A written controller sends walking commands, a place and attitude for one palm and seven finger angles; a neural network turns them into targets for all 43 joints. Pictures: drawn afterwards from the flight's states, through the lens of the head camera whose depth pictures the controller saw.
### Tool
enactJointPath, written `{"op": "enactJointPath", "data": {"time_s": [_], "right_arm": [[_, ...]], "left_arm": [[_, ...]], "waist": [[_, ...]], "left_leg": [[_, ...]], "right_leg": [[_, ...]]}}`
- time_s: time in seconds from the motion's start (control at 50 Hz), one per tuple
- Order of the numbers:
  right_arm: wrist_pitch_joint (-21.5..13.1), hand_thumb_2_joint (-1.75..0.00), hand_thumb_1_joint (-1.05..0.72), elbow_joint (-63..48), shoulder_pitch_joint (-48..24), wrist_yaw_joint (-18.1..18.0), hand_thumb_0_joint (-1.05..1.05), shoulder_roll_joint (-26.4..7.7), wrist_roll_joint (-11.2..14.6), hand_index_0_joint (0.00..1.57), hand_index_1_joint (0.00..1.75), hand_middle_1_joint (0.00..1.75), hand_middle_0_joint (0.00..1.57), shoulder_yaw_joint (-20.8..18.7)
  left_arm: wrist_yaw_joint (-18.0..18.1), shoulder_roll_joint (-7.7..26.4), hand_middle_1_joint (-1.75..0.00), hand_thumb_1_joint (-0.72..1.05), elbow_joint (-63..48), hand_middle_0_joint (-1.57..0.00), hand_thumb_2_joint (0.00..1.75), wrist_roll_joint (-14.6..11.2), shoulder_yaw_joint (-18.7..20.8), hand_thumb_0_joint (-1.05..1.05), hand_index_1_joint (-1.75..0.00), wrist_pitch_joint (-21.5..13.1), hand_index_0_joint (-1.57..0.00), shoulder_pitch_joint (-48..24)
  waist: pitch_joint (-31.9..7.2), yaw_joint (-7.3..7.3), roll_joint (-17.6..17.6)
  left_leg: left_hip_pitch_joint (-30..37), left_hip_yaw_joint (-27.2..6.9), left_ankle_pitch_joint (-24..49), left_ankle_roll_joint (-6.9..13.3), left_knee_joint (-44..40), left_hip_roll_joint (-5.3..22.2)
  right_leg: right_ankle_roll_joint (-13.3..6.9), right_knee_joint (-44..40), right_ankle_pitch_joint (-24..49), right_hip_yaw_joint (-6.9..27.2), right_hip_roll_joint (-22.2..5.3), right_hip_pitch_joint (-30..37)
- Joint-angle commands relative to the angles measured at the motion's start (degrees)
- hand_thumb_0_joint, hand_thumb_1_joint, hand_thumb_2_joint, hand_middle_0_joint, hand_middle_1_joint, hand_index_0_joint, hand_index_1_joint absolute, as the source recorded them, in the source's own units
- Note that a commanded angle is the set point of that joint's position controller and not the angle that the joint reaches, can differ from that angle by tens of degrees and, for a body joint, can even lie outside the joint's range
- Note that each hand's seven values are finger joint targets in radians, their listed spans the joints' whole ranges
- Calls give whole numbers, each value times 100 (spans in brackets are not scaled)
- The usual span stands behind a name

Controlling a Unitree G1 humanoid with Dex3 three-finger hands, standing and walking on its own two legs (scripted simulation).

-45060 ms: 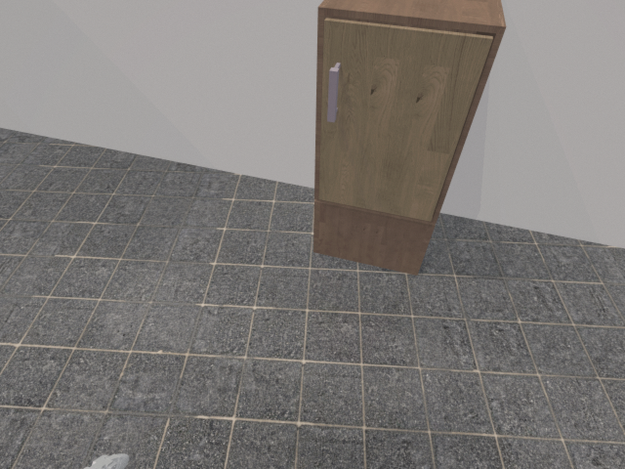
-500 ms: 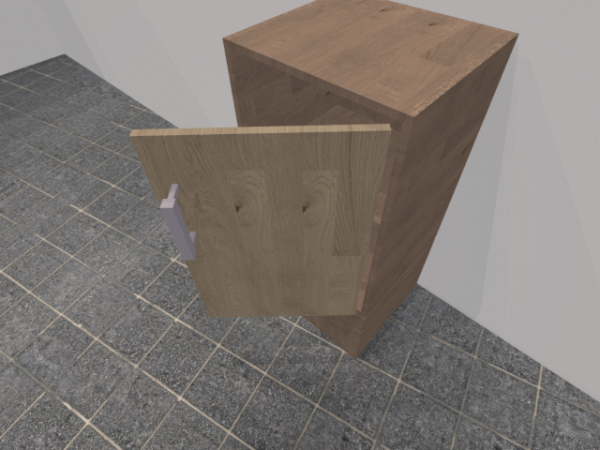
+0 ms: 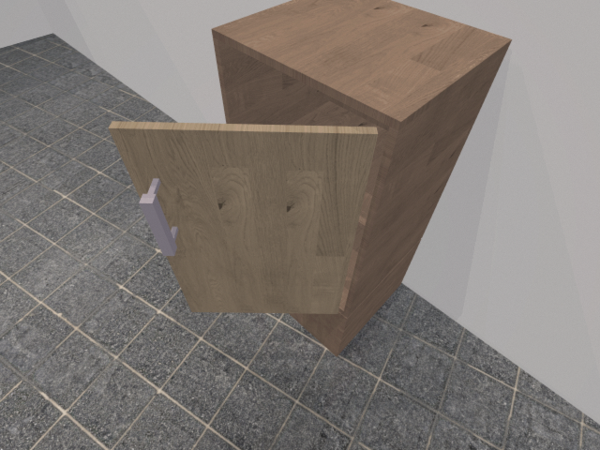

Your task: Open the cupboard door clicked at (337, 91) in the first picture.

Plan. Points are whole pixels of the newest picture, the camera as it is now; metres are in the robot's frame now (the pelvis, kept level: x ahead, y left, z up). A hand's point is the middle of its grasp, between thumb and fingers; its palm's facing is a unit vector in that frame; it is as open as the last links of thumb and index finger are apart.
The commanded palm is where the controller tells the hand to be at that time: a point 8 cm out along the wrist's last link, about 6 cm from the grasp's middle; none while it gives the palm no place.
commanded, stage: come to a stop and stand still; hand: left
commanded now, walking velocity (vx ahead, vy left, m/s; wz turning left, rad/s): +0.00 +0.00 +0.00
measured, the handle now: (162, 218) +0.48 +0.28 -0.02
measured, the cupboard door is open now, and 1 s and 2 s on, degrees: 43 43 43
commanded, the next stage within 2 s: look again from close up in 0.44 s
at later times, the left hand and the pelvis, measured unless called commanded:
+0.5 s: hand out of the picture +0.01 +0.16 -0.18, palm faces +0.02 -0.98 -0.19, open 7.4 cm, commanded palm none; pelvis +0.01 -0.02 +0.00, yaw +0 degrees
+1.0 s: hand out of the picture +0.00 +0.16 -0.18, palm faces +0.03 -0.98 -0.19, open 7.4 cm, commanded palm none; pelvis +0.01 -0.02 +0.00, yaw +0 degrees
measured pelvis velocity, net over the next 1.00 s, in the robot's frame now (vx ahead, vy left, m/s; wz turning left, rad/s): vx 0.01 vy -0.02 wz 0.01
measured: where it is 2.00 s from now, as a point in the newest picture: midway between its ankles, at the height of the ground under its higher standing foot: outside the picture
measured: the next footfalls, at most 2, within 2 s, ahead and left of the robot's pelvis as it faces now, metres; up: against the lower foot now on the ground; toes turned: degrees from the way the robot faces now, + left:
none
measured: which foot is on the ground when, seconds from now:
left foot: down 0.00-1.00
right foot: down 0.00-1.00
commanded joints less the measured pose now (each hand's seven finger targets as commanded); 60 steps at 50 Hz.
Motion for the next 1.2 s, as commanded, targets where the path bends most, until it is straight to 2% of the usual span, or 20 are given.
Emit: {"op": "enactJointPath", "data": {"time_s": [0.0, 0.14, 0.22, 0.34, 0.48, 0.52, 0.58, 0.62, 0.72, 0.8, 0.9, 0.92, 1.04, 1.14, 1.16, 1.18], "right_arm": [[-94, -90, -90, -132, 212, -48, 0, -531, -4, 20, 30, 30, 20, -111], [-92, -90, -90, -112, 192, -66, 0, -533, -3, 20, 30, 30, 20, -121], [-85, -90, -90, -101, 156, -76, 0, -502, -4, 20, 30, 30, 20, -129], [-86, -90, -90, -108, 158, -87, 0, -553, -11, 20, 30, 30, 20, -129], [-83, -90, -90, -112, 131, -96, 0, -569, -14, 20, 30, 30, 20, -137], [-75, -90, -90, -105, 114, -98, 0, -541, -9, 20, 30, 30, 20, -135], [-70, -90, -90, -103, 122, -96, 0, -564, -15, 20, 30, 30, 20, -131], [-66, -90, -90, -92, 132, -96, 0, -541, -13, 20, 30, 30, 20, -133], [-75, -90, -90, -102, 128, -97, 0, -555, -11, 20, 30, 30, 20, -138], [-78, -90, -90, -90, 132, -101, 0, -591, -18, 20, 30, 30, 20, -139], [-82, -90, -90, -87, 148, -104, 0, -590, -14, 20, 30, 30, 20, -143], [-83, -90, -90, -78, 131, -105, 0, -556, -6, 20, 30, 30, 20, -148], [-77, -90, -90, -63, 138, -107, 0, -574, -13, 20, 30, 30, 20, -145], [-68, -90, -90, -63, 144, -97, 0, -584, -19, 20, 30, 30, 20, -142], [-103, -90, -90, -506, -334, -35, 0, -642, 35, 20, 30, 30, 20, -175], [-939, -90, -90, -2453, -1, -301, 0, -1584, 357, 20, 30, 30, 20, -238]], "left_arm": [[74, 656, -30, 90, -123, -20, 90, 20, 142, 0, -30, -103, -20, 378], [81, 671, -30, 90, -113, -20, 90, 30, 165, 0, -30, -114, -20, 414], [81, 654, -30, 90, -106, -20, 90, 38, 172, 0, -30, -109, -20, 432], [81, 685, -30, 90, -109, -20, 90, 33, 187, 0, -30, -106, -20, 396], [81, 730, -30, 90, -111, -20, 90, 32, 211, 0, -30, -113, -20, 385], [80, 718, -30, 90, -113, -20, 90, 42, 220, 0, -30, -109, -20, 401], [76, 732, -30, 90, -105, -20, 90, 29, 215, 0, -30, -106, -20, 381], [72, 722, -30, 90, -117, -20, 90, 39, 221, 0, -30, -102, -20, 356], [68, 745, -30, 90, -112, -20, 90, 40, 227, 0, -30, -114, -20, 382], [66, 763, -30, 90, -111, -20, 90, 25, 233, 0, -30, -116, -20, 358], [66, 760, -30, 90, -96, -20, 90, 29, 244, 0, -30, -120, -20, 386], [70, 756, -30, 90, -101, -20, 90, 43, 248, 0, -30, -119, -20, 396], [64, 735, -30, 90, -78, -20, 90, 32, 239, 0, -30, -115, -20, 396], [57, 728, -30, 90, -65, -20, 90, 36, 230, 0, -30, -113, -20, 386], [303, 628, -30, 90, 90, -20, 90, 113, 214, 0, -30, -242, -20, 943], [162, 1937, -32, 88, -8607, -20, 89, -1166, 706, 0, -32, -1495, -20, -3435]], "waist": [[-3, 10, 125], [-59, 21, 35], [38, 32, 24], [-52, 29, 112], [-63, 41, 4], [67, 57, -28], [9, 49, 47], [118, 51, 32], [20, 57, -45], [-88, 50, 62], [-86, 57, 19], [9, 64, -23], [59, 60, 136], [173, 54, 53], [513, 203, 183], [-2317, -534, 1231]], "left_leg": [[358, -494, 1017, 155, -267, 516], [384, -447, 1172, 129, -213, 515], [399, -447, 1148, 127, -239, 523], [449, -451, 1288, 119, -230, 537], [460, -425, 1273, 97, -233, 543], [425, -411, 1177, 99, -257, 539], [445, -424, 1145, 91, -277, 541], [412, -434, 1100, 96, -319, 543], [448, -433, 1142, 94, -282, 536], [483, -448, 1199, 80, -290, 546], [469, -445, 1199, 85, -293, 545], [453, -427, 1216, 91, -288, 543], [459, -472, 1172, 94, -335, 550], [401, -513, 1018, 95, -402, 545], [-357, -159, 594, -68, 1159, 434], [1270, -358, 1604, 243, 68, -132]], "right_leg": [[-24, -505, 1712, 630, -684, -362], [-11, -493, 2183, 599, -702, -202], [-4, -528, 2176, 596, -686, -248], [-9, -520, 2311, 600, -695, -169], [1, -539, 2541, 590, -718, -97], [19, -585, 2484, 586, -702, -149], [10, -602, 2390, 608, -720, -137], [0, -636, 2245, 594, -692, -185], [30, -647, 2396, 591, -706, -116], [1, -627, 2410, 611, -717, -75], [22, -644, 2433, 574, -731, -44], [40, -651, 2507, 559, -708, -64], [15, -694, 2228, 590, -709, -142], [11, -770, 1902, 585, -702, -231], [502, -744, 4714, 1175, -1182, -478], [55, -59, 3969, 679, -613, 105]]}}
